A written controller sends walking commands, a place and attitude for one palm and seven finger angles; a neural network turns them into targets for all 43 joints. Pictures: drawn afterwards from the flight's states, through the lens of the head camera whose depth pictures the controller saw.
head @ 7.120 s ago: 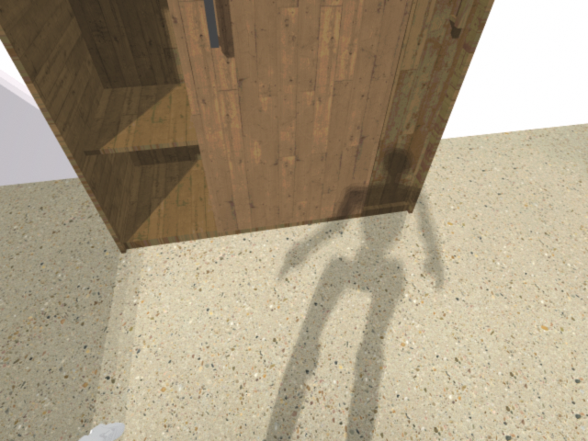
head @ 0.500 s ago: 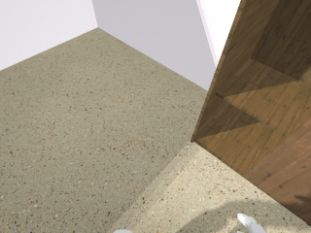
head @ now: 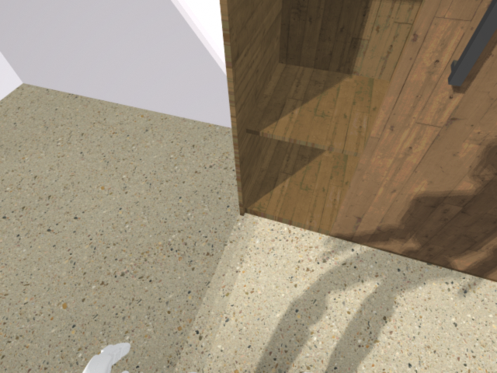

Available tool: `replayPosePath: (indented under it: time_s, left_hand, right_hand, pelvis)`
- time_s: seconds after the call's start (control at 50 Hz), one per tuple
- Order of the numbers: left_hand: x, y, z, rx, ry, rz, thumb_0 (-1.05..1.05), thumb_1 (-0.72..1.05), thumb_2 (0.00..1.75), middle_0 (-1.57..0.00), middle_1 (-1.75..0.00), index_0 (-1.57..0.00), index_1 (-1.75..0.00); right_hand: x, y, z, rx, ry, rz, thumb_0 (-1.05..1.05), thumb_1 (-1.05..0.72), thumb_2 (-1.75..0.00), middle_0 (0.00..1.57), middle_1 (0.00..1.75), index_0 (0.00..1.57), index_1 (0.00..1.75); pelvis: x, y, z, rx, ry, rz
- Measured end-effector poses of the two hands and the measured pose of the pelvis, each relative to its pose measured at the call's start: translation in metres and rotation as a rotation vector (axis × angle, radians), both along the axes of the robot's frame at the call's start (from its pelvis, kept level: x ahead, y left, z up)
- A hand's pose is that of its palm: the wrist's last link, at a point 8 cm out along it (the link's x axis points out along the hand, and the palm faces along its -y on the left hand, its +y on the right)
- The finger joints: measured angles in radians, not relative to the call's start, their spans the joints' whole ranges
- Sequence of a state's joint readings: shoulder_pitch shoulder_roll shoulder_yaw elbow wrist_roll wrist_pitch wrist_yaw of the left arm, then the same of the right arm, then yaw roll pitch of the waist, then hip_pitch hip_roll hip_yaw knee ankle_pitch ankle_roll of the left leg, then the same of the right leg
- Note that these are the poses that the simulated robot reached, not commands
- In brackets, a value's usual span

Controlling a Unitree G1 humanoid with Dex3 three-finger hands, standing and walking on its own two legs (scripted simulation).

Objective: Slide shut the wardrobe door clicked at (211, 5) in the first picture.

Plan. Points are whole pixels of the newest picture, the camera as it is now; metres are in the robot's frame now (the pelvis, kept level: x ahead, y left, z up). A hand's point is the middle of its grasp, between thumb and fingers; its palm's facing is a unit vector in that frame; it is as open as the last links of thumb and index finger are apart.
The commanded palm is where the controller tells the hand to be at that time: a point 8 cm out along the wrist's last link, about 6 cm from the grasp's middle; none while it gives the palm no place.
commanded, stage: turn to face it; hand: right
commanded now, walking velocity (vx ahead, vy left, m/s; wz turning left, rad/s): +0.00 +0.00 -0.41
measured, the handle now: (483, 24) +0.65 -0.39 +0.21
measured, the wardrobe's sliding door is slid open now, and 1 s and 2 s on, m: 0.40 0.40 0.40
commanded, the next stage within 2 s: take the last steps up to it in 0.42 s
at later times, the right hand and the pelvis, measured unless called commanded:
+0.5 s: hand out of the picture +0.07 -0.18 -0.13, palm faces +0.19 +0.94 -0.27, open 7.4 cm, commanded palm none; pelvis +0.01 +0.03 +0.01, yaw -11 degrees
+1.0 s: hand out of the picture -0.11 -0.19 -0.16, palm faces +0.39 +0.90 -0.19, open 7.4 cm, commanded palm none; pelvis +0.05 -0.05 +0.01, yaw -17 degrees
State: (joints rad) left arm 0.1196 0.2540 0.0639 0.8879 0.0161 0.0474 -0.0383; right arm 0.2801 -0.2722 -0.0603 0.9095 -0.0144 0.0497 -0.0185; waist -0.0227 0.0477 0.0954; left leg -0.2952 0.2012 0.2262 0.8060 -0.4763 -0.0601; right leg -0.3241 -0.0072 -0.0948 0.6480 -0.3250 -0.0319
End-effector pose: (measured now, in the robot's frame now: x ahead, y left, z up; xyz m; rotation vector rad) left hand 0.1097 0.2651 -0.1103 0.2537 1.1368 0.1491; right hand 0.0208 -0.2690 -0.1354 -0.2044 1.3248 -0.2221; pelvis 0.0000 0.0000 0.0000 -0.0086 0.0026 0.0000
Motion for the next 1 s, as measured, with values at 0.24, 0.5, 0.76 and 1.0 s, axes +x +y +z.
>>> replayPosePath:
  time_s: [0.24, 0.5, 0.76, 1.0]
  left_hand:
    - [0.017, -0.039, 0.017, -0.023, -0.006, -0.085, 0.01, 0.9, 0.9, -0.2, -0.3, -0.2, -0.3]
    - [-0.014, -0.013, -0.027, -0.113, 0.14, -0.071, 0.01, 0.9, 0.9, -0.2, -0.3, -0.2, -0.3]
    - [0.003, -0.009, -0.011, -0.067, 0.23, -0.195, 0.01, 0.91, 0.9, -0.2, -0.3, -0.19, -0.3]
    - [0.106, -0.121, 0.002, -0.054, -0.003, -0.334, 0.01, 0.91, 0.9, -0.2, -0.3, -0.19, -0.3]
  right_hand:
    - [0.005, -0.012, 0.022, 0.009, -0.06, -0.086, 0.01, -0.91, -0.9, 0.19, 0.29, 0.2, 0.29]
    - [0.03, 0.047, 0.037, -0.02, -0.185, -0.104, 0.0, -0.91, -0.9, 0.2, 0.3, 0.2, 0.3]
    - [-0.048, 0.061, 0.038, 0.011, -0.077, -0.29, 0.0, -0.92, -0.9, 0.2, 0.3, 0.2, 0.3]
    - [-0.147, 0.036, 0.007, 0.146, 0.275, -0.433, 0.0, -0.91, -0.9, 0.2, 0.3, 0.2, 0.3]
  pelvis:
    - [0.005, -0.011, 0.022, 0.022, 0.002, -0.09]
    - [0.013, 0.026, 0.013, -0.013, -0.01, -0.186]
    - [0.024, 0.022, 0.027, -0.018, -0.005, -0.29]
    - [0.054, -0.052, 0.011, 0.012, -0.014, -0.293]
